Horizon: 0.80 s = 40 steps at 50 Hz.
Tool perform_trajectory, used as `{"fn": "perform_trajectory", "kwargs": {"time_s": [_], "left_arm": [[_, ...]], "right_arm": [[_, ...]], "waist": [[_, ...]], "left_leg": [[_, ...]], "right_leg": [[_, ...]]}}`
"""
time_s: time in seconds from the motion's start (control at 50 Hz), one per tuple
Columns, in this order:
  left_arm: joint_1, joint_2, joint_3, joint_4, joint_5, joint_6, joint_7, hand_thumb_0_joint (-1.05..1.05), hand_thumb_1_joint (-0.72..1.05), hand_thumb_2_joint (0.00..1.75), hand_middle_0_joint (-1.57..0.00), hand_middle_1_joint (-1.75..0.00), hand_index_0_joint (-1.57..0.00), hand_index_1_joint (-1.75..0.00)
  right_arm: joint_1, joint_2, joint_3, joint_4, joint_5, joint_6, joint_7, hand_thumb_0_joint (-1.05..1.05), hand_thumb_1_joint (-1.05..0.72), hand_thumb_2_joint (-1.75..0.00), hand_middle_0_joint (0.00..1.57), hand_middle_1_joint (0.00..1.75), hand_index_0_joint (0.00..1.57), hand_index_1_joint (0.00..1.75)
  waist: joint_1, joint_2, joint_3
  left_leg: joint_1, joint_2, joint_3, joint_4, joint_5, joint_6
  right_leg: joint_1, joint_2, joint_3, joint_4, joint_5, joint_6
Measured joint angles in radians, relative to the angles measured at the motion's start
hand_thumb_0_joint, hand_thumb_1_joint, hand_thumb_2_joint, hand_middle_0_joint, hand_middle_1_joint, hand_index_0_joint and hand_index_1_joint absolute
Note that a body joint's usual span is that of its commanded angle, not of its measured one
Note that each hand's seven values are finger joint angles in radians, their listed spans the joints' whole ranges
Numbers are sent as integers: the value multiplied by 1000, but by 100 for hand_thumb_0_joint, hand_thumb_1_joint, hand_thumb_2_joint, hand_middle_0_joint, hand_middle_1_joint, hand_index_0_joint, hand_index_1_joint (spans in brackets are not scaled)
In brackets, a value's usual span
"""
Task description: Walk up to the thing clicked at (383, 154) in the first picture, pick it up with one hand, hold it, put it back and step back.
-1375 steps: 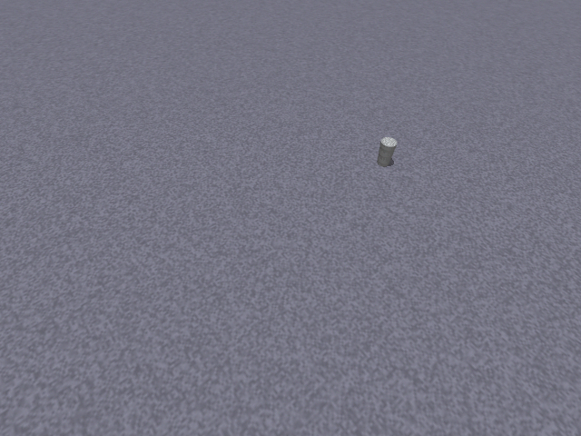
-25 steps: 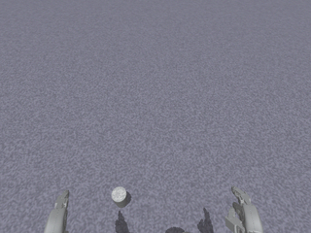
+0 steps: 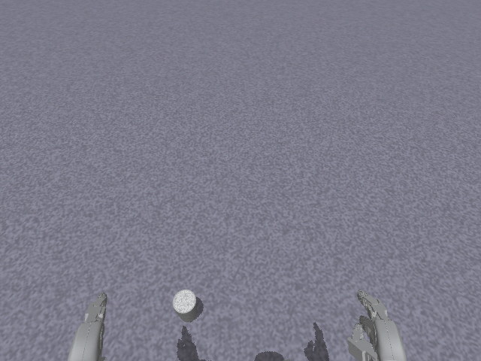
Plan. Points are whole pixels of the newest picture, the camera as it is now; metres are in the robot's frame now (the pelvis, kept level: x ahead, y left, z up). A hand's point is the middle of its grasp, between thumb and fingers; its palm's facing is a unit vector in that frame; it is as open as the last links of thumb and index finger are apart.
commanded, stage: home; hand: left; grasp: from the side
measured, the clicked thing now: (186, 307) +0.41 +0.18 -0.65
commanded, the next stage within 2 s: stand in 0.16 s
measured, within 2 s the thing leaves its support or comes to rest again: neither
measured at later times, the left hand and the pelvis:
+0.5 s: hand (127, 347) +0.17 +0.18 -0.06, palm faces +0.11 -0.96 -0.27, open 14.5 cm; pelvis +0.00 +0.00 +0.00, yaw +0 degrees
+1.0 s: hand out of the picture +0.09 +0.25 -0.11, palm faces +0.00 -0.94 -0.34, open 7.5 cm; pelvis +0.00 +0.01 +0.03, yaw +0 degrees
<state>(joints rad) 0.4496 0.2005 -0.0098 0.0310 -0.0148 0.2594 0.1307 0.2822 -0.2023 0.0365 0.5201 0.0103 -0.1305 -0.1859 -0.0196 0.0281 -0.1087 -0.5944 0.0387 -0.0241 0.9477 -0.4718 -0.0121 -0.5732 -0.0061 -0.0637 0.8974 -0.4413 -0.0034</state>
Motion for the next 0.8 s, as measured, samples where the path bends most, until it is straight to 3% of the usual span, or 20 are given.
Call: {"fn": "perform_trajectory", "kwargs": {"time_s": [0.3, 0.38, 0.48, 0.64, 0.68, 0.72, 0.8], "left_arm": [[1, 1, -1, 0, 1, 0, -1, -1, -52, 7, -6, -6, -6, -6], [1, 2, 0, -4, 1, -2, -1, -1, -45, 14, -10, -12, -10, -12], [-1, -1, -2, 3, 2, 0, -1, 0, -22, 37, -16, -21, -16, -22], [2, 0, -2, -2, 1, 0, -1, 0, 33, 74, -20, -28, -19, -28], [-60, 16, -6, 118, 45, -81, -30, 0, 47, 79, -20, -29, -20, -29], [-137, 42, -6, 275, 74, -144, -65, 0, 59, 82, -20, -29, -20, -29], [-210, 86, 11, 491, 72, -212, -107, 1, 75, 86, -21, -30, -20, -30]], "right_arm": [[-1, 2, 1, -2, -1, -1, 3, 1, -90, -90, 20, 30, 20, 30], [-3, 2, 3, 1, -2, -3, 3, 1, -90, -90, 21, 30, 20, 30], [-3, 1, 0, 0, -2, -3, 4, 1, -90, -90, 21, 30, 20, 30], [-2, 1, 0, 1, -2, -1, 3, 1, -90, -90, 21, 30, 20, 30], [-35, -8, -8, 59, -58, 13, 36, 1, -90, -90, 20, 30, 20, 30], [-77, -30, -8, 142, -90, 55, 84, 1, -90, -90, 21, 30, 20, 30], [-107, -65, -32, 238, -81, 99, 148, 1, -90, -90, 21, 30, 20, 30]], "waist": [[4, 1, 1], [3, 0, 2], [3, 1, 1], [2, 0, 0], [14, -12, 42], [29, -29, 72], [36, -45, 113]], "left_leg": [[1, -1, 2, 0, -4, 3], [4, -1, 1, -2, -4, 4], [3, -2, 1, -1, -5, 3], [6, -1, 1, -2, -6, 3], [49, -8, 9, -22, 4, 7], [87, -18, 19, -53, 20, 11], [147, -30, 28, -113, 51, 14]], "right_leg": [[2, -1, 2, -3, -2, 3], [5, -1, 2, -5, -2, 4], [5, -1, 2, -5, -3, 4], [8, 0, 2, -6, -4, 4], [43, -8, 9, -12, -1, 1], [71, -17, 18, -23, 6, -1], [121, -28, 26, -64, 27, 3]]}}
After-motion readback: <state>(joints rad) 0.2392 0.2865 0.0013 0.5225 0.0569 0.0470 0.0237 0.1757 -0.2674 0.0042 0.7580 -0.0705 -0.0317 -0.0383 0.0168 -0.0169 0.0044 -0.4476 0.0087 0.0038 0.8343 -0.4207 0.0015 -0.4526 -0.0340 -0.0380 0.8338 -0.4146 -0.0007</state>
